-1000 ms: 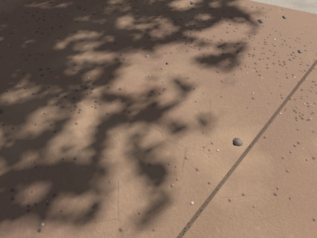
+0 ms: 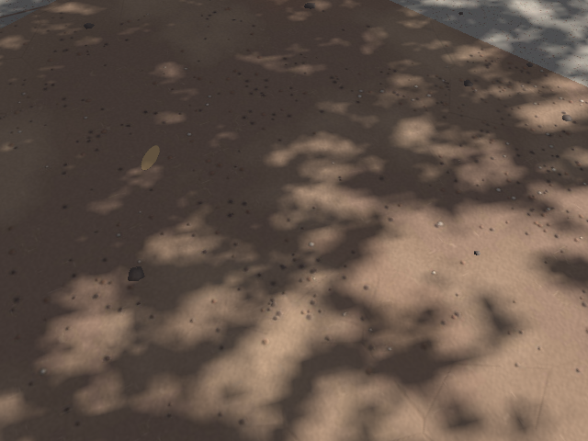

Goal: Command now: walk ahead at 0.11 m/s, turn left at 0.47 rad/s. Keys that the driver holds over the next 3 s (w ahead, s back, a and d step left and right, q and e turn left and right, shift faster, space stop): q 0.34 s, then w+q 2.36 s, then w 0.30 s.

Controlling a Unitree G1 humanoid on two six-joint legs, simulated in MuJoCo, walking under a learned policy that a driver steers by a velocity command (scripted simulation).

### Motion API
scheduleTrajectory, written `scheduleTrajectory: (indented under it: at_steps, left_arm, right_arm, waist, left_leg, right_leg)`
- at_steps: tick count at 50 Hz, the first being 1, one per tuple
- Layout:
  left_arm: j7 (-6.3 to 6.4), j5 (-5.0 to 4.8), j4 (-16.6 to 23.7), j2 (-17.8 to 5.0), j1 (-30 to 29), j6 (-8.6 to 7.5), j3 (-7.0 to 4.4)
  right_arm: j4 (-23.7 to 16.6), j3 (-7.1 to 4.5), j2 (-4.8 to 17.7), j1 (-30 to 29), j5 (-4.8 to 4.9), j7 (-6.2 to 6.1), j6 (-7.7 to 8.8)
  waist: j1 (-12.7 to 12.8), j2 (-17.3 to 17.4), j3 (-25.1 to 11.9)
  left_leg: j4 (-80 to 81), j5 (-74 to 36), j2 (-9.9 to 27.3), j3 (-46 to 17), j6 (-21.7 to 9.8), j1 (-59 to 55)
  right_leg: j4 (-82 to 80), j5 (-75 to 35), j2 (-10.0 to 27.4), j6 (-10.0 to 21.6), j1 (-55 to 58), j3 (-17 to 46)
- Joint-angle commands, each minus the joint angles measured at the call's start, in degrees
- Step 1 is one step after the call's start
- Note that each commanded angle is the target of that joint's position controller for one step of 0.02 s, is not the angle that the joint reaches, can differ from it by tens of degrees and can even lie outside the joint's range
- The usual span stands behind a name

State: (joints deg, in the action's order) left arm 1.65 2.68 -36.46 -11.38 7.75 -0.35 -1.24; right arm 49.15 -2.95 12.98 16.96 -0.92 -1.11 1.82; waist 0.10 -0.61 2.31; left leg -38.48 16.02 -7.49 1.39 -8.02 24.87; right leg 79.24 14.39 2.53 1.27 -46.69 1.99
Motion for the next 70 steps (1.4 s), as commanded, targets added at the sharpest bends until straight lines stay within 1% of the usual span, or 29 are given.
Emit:
scheduleTrajectory:
  at_steps: [1,2,5,9,14,17,20,22,23,24,25,26,28,29,31,34,39,45,48,50,51,52,53,54,55,57,60,64,70]
  left_arm:
    - [0.03,-0.28,2.0,-3.8,5.9,0.88,-0.60]
    - [0.10,-0.62,2.2,-3.7,4.9,0.94,-0.59]
    - [0.13,-0.68,3.3,-3.5,0.9,1.53,-0.34]
    - [0.28,-1.00,4.8,-5.0,-4.7,2.14,-0.63]
    - [0.09,-1.52,5.5,-5.7,-8.2,1.84,-0.81]
    - [0.08,-2.23,6.2,-6.1,-8.9,1.58,-0.73]
    - [-0.36,-2.20,6.6,-6.4,-7.7,1.21,-0.76]
    - [-0.27,-2.48,6.1,-7.2,-4.0,0.95,-1.24]
    - [0.09,-2.48,5.2,-6.8,0.1,0.62,-1.47]
    - [0.83,-1.81,4.4,-8.6,4.7,0.01,-2.31]
    - [1.61,-0.58,4.9,-13.6,7.7,-0.22,-3.44]
    - [1.32,-0.53,4.7,-15.6,8.0,-0.41,-4.16]
    - [0.33,-0.92,4.3,-8.7,5.4,-1.18,-2.85]
    - [0.08,-1.05,3.9,-8.0,4.8,-1.85,-2.53]
    - [-0.12,-0.85,2.5,-7.8,6.5,-3.32,-2.51]
    - [-0.85,-1.24,-0.2,-8.3,10.2,-4.80,-2.85]
    - [-1.06,-1.33,-3.6,-8.4,15.2,-5.39,-3.00]
    - [-0.88,-1.15,-7.6,-9.6,18.5,-5.27,-3.36]
    - [-0.23,-1.77,-9.6,-12.1,19.4,-4.29,-3.73]
    - [0.23,-2.04,-10.0,-14.4,19.1,-3.52,-4.17]
    - [0.33,-2.18,-9.0,-14.2,18.3,-3.32,-4.02]
    - [-0.49,-2.82,-5.3,-8.6,20.0,-3.21,-2.60]
    - [-1.03,-2.10,-1.6,-10.0,16.7,-3.53,-3.00]
    - [-1.51,-1.78,0.2,-11.7,9.7,-3.78,-3.61]
    - [-1.74,-2.19,0.6,-10.0,8.6,-4.46,-2.71]
    - [-1.78,-0.60,-0.5,-9.4,10.8,-3.85,-2.39]
    - [-2.41,0.89,-1.8,-8.5,12.3,-1.16,-1.99]
    - [-2.72,0.43,0.9,-8.0,2.4,-0.37,-1.65]
    - [-3.16,-0.16,3.9,-7.8,-9.9,-1.00,-1.02]
  right_arm:
    - [-6.6,-1.17,4.7,-3.1,0.28,-1.26,0.25]
    - [-7.3,-1.26,5.1,-1.3,0.22,-1.56,0.34]
    - [-8.3,-2.12,6.9,3.7,0.34,-2.41,-0.56]
    - [-10.8,-2.69,7.5,6.4,-0.05,-2.69,-1.79]
    - [-12.1,-3.08,8.1,8.0,-0.54,-2.41,-1.86]
    - [-12.9,-3.34,9.0,7.1,-0.74,-2.17,-2.18]
    - [-13.0,-3.72,9.9,6.3,-1.07,-1.27,-2.08]
    - [-13.4,-3.90,10.2,3.1,-0.82,-0.57,-1.64]
    - [-13.6,-3.89,10.3,0.4,-0.16,-0.13,-1.28]
    - [-13.8,-3.46,8.6,-0.5,0.65,0.37,-0.52]
    - [-14.8,-2.03,3.3,2.1,1.62,1.11,0.14]
    - [-14.6,-2.94,8.4,3.1,-0.55,0.83,-0.08]
    - [-13.1,-3.33,9.6,0.3,-1.89,1.35,-0.46]
    - [-13.1,-3.15,8.7,-0.8,-1.68,2.13,-0.59]
    - [-12.6,-2.95,7.8,-0.9,-1.35,3.65,-1.06]
    - [-13.7,-2.64,6.9,-4.2,-1.33,4.48,-1.25]
    - [-15.2,-2.02,5.7,-11.4,-1.57,4.76,-1.56]
    - [-18.7,-0.40,3.3,-21.0,-1.29,6.42,-1.26]
    - [-18.6,-0.88,4.2,-18.2,-1.35,5.79,-1.27]
    - [-15.6,-2.31,6.8,-6.5,-1.92,4.87,-0.87]
    - [-12.7,-3.51,8.9,3.2,-2.43,4.00,-0.48]
    - [-12.8,-4.83,14.1,6.3,-2.77,3.24,-0.29]
    - [-14.9,-5.31,16.3,5.3,-0.54,2.74,-0.52]
    - [-13.9,-5.12,14.8,5.2,0.21,2.20,-0.95]
    - [-12.8,-4.43,12.7,2.9,0.49,1.71,-0.70]
    - [-12.1,-3.19,9.8,-0.3,0.48,1.30,0.42]
    - [-11.3,-2.38,9.0,-0.5,0.73,1.45,1.74]
    - [-8.9,-2.48,10.2,4.9,0.62,1.59,2.03]
    - [-6.0,-2.49,10.8,11.7,0.62,0.95,2.14]
  waist:
    - [2.6,0.8,-6.7]
    - [1.3,1.9,-8.6]
    - [-1.7,3.1,-9.5]
    - [-3.9,4.9,-6.8]
    - [-4.9,5.1,-5.1]
    - [-4.7,5.0,-5.1]
    - [-4.0,5.2,-5.7]
    - [-1.3,5.1,-4.2]
    - [1.9,3.9,-4.3]
    - [4.3,0.0,-6.7]
    - [4.1,-14.4,-11.9]
    - [3.0,-13.7,-9.2]
    - [0.7,-1.6,-0.2]
    - [0.1,-1.0,1.2]
    - [0.6,-4.7,0.2]
    - [1.3,-5.1,-0.9]
    - [3.0,-4.7,2.1]
    - [4.7,-5.1,4.8]
    - [2.1,-6.2,2.1]
    - [-3.4,-6.7,-5.4]
    - [-7.9,-4.2,-11.0]
    - [-6.7,7.6,-17.6]
    - [-6.0,11.0,-23.0]
    - [-7.2,4.7,-17.3]
    - [-4.8,3.1,-10.5]
    - [0.3,0.7,-5.1]
    - [2.4,1.8,-4.3]
    - [-0.4,2.5,-0.5]
    - [-4.8,3.7,-0.2]
  left_leg:
    - [15.4,-38.3,9.5,-13.7,-2.6,-5.5]
    - [14.5,-45.5,11.3,-15.4,-1.7,-10.5]
    - [14.2,-44.8,13.0,-18.4,-0.4,-19.6]
    - [15.1,-38.8,14.5,-23.7,-1.3,-24.3]
    - [12.4,-46.2,14.6,-27.2,-2.7,-27.5]
    - [10.4,-49.6,13.7,-29.1,-3.3,-26.6]
    - [12.7,-30.4,12.4,-33.4,-5.0,-22.4]
    - [13.3,-19.0,10.4,-34.9,-4.1,-16.2]
    - [10.9,-16.5,7.9,-33.2,-2.3,-10.8]
    - [3.4,-10.6,4.7,-29.1,0.3,-3.5]
    - [-12.3,13.0,-2.0,-17.3,4.2,7.8]
    - [-21.2,19.3,-4.2,-11.5,4.9,16.0]
    - [-28.0,9.8,2.5,-10.4,5.9,16.1]
    - [-27.5,6.7,3.7,-10.1,6.2,15.4]
    - [-28.8,1.8,4.4,-8.6,7.0,15.0]
    - [-29.9,-2.1,5.0,-8.0,7.1,17.8]
    - [-23.0,-5.9,7.3,-6.0,7.8,23.8]
    - [-3.5,-7.8,9.0,2.9,4.9,16.4]
    - [2.3,-3.8,4.7,7.1,0.9,4.5]
    - [5.7,-1.5,0.6,7.1,-2.3,-9.4]
    - [9.2,-2.0,1.1,3.9,-4.1,-23.4]
    - [11.4,12.1,17.0,-19.5,-9.5,-42.4]
    - [19.2,6.6,28.1,-46.8,-14.8,-44.6]
    - [21.0,-1.3,25.3,-39.5,-13.4,-40.7]
    - [21.4,-9.3,24.0,-31.4,-12.2,-32.7]
    - [22.4,-20.2,17.9,-22.6,-8.7,-20.8]
    - [24.6,-23.5,14.3,-18.7,-8.2,-14.8]
    - [27.9,-19.3,12.8,-19.7,-7.2,-14.5]
    - [24.1,-27.4,12.4,-21.2,-5.3,-23.0]
  right_leg:
    - [-12.5,-4.2,-0.5,-2.7,6.1,-4.0]
    - [-13.7,-6.2,-0.4,-3.3,5.1,-3.0]
    - [-17.1,-7.6,-0.3,-3.8,0.6,-1.6]
    - [-21.3,-5.2,-0.6,-4.1,-2.4,0.1]
    - [-25.9,1.9,-2.4,-2.9,0.3,0.6]
    - [-29.3,5.3,-3.9,-2.2,4.7,0.7]
    - [-34.6,7.7,-5.2,-1.6,12.9,1.4]
    - [-43.5,9.1,-5.8,-1.0,23.0,1.7]
    - [-51.9,5.6,-6.7,-0.5,33.0,0.5]
    - [-57.1,3.4,-2.6,1.0,45.7,4.0]
    - [-62.5,12.5,14.1,6.4,58.6,23.7]
    - [-67.1,18.0,19.6,11.2,53.8,39.1]
    - [-66.7,20.8,16.1,11.1,43.4,30.4]
    - [-67.3,16.2,13.4,9.1,41.3,23.8]
    - [-68.1,5.1,9.9,7.2,41.7,15.2]
    - [-68.6,-5.1,10.0,7.1,43.6,9.1]
    - [-70.6,-11.5,10.8,7.4,47.0,2.2]
    - [-70.8,-21.2,11.5,6.4,48.0,-6.5]
    - [-62.6,-48.2,12.1,4.7,49.4,-11.5]
    - [-45.4,-59.8,12.3,3.9,48.7,-13.8]
    - [-31.7,-50.6,10.7,2.7,41.0,-14.9]
    - [-11.7,-10.7,5.7,0.6,19.4,-14.2]
    - [2.9,16.5,-3.2,-1.0,9.0,-6.4]
    - [4.3,9.4,-0.5,-0.7,4.1,0.0]
    - [0.4,4.3,1.8,-0.6,4.5,-0.5]
    - [-7.6,3.9,4.3,-1.3,10.6,-0.2]
    - [-12.6,4.3,4.7,-3.0,13.0,-1.4]
    - [-21.7,-4.5,4.5,-4.3,6.1,-2.2]
    - [-35.3,-13.4,1.1,-3.9,3.4,-1.9]
